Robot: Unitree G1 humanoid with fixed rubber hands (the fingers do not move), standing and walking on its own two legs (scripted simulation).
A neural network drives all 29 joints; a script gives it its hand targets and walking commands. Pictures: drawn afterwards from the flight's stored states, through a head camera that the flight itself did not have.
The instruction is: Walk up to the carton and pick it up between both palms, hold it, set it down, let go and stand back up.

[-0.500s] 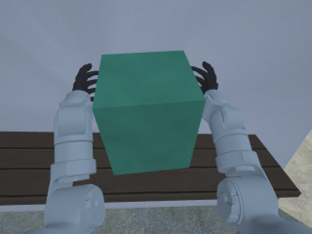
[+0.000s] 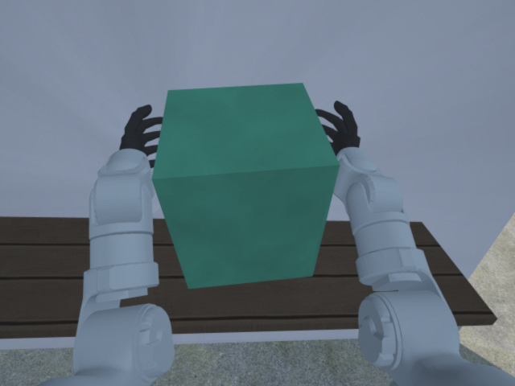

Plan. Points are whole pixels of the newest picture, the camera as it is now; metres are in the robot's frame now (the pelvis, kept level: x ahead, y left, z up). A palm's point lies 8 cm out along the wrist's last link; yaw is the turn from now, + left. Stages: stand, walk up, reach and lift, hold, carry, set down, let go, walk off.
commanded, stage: hold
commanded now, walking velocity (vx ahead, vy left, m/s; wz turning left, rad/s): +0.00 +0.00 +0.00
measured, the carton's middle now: (244, 188) +0.38 +0.00 +0.19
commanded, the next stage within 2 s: none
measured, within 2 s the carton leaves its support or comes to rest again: neither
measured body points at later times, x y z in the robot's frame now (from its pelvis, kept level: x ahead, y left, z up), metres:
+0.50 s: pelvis +0.00 +0.00 +0.00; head -0.08 +0.03 +0.44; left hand +0.37 +0.16 +0.25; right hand +0.38 -0.14 +0.27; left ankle +0.05 +0.14 -0.75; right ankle +0.01 -0.12 -0.75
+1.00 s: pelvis +0.00 +0.00 +0.00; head -0.09 +0.03 +0.44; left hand +0.37 +0.16 +0.25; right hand +0.38 -0.14 +0.27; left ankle +0.05 +0.14 -0.75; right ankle +0.01 -0.12 -0.75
